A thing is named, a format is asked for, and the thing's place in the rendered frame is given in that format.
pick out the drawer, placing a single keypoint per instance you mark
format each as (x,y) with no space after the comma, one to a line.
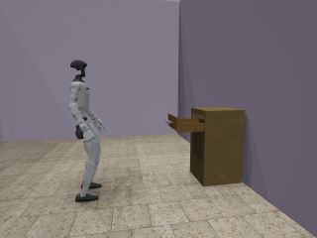
(186,125)

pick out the left robot hand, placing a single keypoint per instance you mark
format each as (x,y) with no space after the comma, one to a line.
(97,124)

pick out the cabinet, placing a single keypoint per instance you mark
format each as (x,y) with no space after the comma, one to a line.
(216,154)

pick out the right robot forearm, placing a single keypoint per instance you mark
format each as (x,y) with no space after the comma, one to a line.
(78,117)

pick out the right robot upper arm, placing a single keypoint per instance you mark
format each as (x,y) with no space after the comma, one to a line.
(75,87)

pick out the right robot hand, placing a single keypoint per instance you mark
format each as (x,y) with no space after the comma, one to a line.
(89,136)

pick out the left robot forearm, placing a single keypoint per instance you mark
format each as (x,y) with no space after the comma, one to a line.
(91,114)

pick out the robot left thigh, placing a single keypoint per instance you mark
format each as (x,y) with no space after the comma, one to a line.
(93,130)

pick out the left robot foot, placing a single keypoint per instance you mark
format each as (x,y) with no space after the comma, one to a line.
(93,185)

